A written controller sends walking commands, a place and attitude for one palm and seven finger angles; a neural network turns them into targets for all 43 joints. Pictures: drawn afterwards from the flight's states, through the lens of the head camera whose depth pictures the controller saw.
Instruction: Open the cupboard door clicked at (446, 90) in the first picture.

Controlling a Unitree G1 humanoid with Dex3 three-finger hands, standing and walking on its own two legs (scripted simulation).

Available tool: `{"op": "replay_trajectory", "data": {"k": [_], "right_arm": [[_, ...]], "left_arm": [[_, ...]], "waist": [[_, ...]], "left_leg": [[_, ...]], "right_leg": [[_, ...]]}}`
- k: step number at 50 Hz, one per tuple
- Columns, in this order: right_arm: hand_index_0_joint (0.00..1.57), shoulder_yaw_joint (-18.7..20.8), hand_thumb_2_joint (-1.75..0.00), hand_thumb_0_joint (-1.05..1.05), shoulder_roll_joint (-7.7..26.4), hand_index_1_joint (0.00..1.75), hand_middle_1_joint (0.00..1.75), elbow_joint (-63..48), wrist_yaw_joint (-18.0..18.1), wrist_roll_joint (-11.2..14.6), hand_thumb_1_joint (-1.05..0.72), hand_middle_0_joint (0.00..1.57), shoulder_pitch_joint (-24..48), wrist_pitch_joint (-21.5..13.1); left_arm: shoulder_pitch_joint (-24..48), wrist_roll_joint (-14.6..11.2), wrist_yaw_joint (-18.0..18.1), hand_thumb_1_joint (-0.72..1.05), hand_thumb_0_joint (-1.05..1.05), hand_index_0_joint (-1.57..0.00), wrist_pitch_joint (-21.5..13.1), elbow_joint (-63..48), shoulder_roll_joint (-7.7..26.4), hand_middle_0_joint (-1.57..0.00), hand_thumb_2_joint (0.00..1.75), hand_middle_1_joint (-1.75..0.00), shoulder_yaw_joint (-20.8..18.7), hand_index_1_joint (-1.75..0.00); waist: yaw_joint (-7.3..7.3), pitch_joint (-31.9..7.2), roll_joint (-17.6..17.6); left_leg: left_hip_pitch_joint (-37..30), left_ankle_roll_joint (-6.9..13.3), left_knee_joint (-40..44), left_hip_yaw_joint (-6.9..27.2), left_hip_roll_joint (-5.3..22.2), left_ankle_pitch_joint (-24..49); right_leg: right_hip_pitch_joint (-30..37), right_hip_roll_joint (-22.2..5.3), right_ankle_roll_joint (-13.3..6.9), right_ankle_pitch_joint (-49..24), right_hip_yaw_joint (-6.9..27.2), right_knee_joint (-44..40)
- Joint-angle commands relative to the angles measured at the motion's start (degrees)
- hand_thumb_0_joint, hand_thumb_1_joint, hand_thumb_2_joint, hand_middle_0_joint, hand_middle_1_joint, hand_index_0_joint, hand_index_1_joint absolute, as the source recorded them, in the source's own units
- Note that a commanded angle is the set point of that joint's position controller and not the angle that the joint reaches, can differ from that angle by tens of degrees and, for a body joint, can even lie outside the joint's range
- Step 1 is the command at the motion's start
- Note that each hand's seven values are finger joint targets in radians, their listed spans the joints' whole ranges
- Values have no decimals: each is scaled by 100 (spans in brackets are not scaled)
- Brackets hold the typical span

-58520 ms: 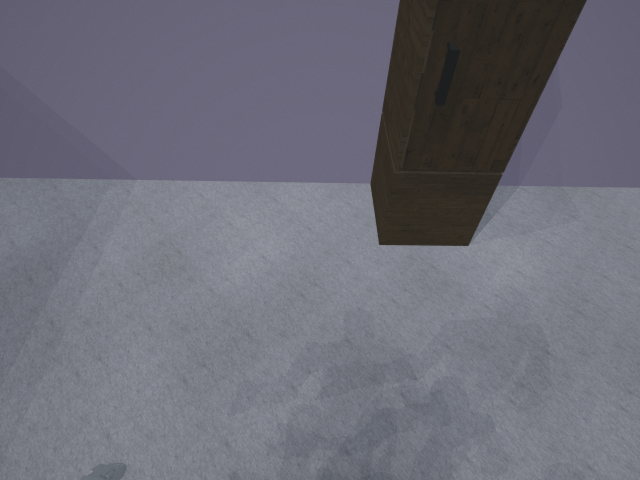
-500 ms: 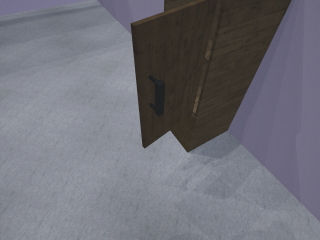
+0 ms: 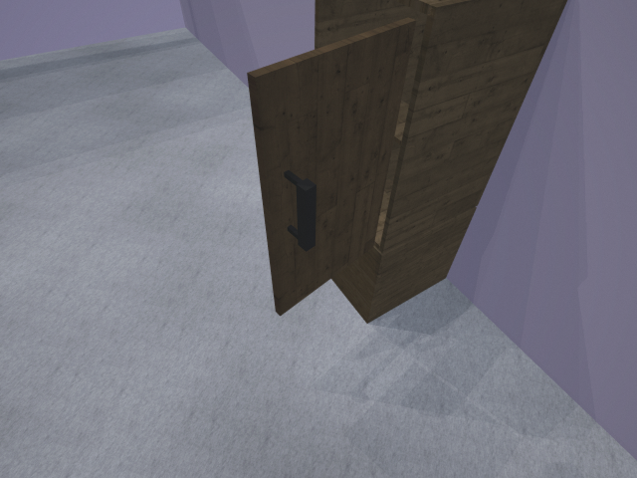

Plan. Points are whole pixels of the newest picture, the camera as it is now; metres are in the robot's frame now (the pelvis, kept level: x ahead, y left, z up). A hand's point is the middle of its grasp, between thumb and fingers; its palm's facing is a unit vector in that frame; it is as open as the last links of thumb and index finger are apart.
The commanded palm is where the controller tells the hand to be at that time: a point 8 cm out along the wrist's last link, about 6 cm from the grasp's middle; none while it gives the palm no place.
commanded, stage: let the arm hang, fingers relaxed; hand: left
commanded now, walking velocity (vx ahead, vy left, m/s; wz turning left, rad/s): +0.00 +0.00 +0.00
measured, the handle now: (298, 211) +0.55 +0.07 +0.00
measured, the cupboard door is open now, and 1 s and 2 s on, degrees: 100 100 100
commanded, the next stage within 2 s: look to check the result in 0.04 s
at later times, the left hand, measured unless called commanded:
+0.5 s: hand out of the picture -0.02 +0.14 -0.17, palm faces +0.06 -0.98 -0.17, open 7.4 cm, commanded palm none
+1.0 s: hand out of the picture -0.01 +0.14 -0.18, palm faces +0.06 -0.98 -0.17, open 7.4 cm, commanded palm none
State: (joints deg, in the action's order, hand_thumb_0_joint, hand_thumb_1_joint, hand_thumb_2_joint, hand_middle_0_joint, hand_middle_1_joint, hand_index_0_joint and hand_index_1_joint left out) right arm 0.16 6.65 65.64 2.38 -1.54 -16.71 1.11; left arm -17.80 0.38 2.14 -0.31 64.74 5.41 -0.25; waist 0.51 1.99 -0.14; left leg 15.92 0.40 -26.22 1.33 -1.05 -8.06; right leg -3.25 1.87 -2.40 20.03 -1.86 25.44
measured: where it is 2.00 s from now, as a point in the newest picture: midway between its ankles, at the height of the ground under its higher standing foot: outside the picture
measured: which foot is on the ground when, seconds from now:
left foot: down 0.00-1.00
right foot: down 0.00-1.00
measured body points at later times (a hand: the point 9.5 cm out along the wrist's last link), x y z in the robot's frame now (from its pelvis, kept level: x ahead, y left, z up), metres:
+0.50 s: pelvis +0.02 -0.01 +0.00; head +0.03 -0.02 +0.45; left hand -0.02 +0.20 -0.16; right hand +0.01 -0.23 -0.16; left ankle +0.07 +0.12 -0.74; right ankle -0.07 -0.09 -0.74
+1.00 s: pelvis +0.02 -0.01 +0.00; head +0.03 -0.01 +0.45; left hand -0.01 +0.19 -0.16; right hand +0.01 -0.23 -0.16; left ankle +0.07 +0.12 -0.74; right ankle -0.07 -0.09 -0.74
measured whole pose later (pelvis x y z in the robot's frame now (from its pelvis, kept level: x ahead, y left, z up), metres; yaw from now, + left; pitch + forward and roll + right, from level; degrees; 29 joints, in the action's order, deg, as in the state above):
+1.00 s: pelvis +0.02 -0.01 +0.00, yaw +0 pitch -2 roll +1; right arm -0.2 7.4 66.0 2.9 -1.2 -15.4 1.0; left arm -19.3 0.1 2.3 -0.3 65.2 6.7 -0.3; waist -0.2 3.4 -0.4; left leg 13.6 -0.6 -25.9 1.5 -0.2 -10.0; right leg 0.4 2.7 -3.4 20.2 -1.7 22.1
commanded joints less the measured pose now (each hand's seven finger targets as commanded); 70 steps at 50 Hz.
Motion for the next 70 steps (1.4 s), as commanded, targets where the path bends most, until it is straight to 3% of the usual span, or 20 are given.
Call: {"op": "replay_trajectory", "data": {"k": [1, 11, 24, 37, 39, 46, 51, 65, 70], "right_arm": [[20, 71, -90, 0, 453, 30, 30, -131, 54, 17, -90, 20, -344, -84], [20, 70, -90, 0, 501, 30, 30, -113, 66, 40, -90, 20, -287, -76], [20, 53, -90, 0, 547, 30, 30, -97, 85, 59, -90, 20, -192, -95], [20, 52, -90, 0, 555, 30, 30, -90, 97, 48, -90, 20, -184, -96], [20, 57, -90, 0, 572, 30, 30, -117, 104, 61, -90, 20, -169, -97], [20, 44, -90, 0, 573, 30, 30, -84, 103, 45, -90, 20, -236, -91], [20, 46, -90, 0, 587, 30, 30, -86, 100, 47, -90, 20, -242, -95], [20, 46, -90, 0, 571, 30, 30, -59, 88, 51, -90, 20, -226, -91], [20, 49, -90, 0, 567, 30, 30, -58, 97, 53, -90, 20, -207, -106]], "left_arm": [[-682, -22, 62, 90, 0, -20, -12, 5, 563, -20, 90, -30, -139, -30], [-710, -30, 67, 90, 0, -20, -22, 29, 599, -20, 90, -30, -121, -30], [-814, -22, 93, 90, 0, -20, -39, 46, 621, -20, 90, -30, -119, -30], [-780, -31, 86, 90, 0, -20, -32, 22, 632, -20, 90, -30, -119, -30], [-801, -27, 94, 90, 0, -20, -36, 17, 636, -20, 90, -30, -131, -30], [-744, -33, 77, 90, 0, -20, -23, 13, 626, -20, 90, -30, -113, -30], [-764, -39, 68, 90, 0, -20, -22, 36, 619, -20, 90, -30, -104, -30], [-813, -37, 69, 90, 0, -20, -33, 66, 618, -20, 90, -30, -84, -30], [-818, -35, 77, 90, 0, -20, -42, 66, 616, -20, 90, -30, -95, -30]], "waist": [[-46, 451, 135], [-37, 326, -82], [-69, 324, -135], [-64, 363, 20], [-78, 325, -138], [-56, 481, 61], [-66, 445, -32], [-70, 491, -89], [-70, 366, -27]], "left_leg": [[-450, 203, 292, 424, 516, 510], [-645, 215, 225, 380, 549, 758], [-706, 220, 160, 300, 553, 1044], [-687, 200, 150, 274, 543, 1025], [-712, 205, 89, 256, 541, 1071], [-655, 191, 207, 311, 552, 915], [-725, 205, 252, 342, 566, 868], [-736, 199, 272, 327, 557, 799], [-786, 203, 237, 300, 559, 951]], "right_leg": [[-856, -667, -103, -786, 463, -726], [-735, -676, -72, -1174, 452, -744], [-557, -702, 7, -1817, 440, -764], [-490, -714, 25, -1875, 453, -796], [-452, -703, 73, -2081, 437, -804], [-530, -677, -12, -1602, 456, -825], [-557, -670, -27, -1409, 446, -851], [-632, -685, -18, -1368, 463, -871], [-534, -704, -2, -1652, 457, -831]]}}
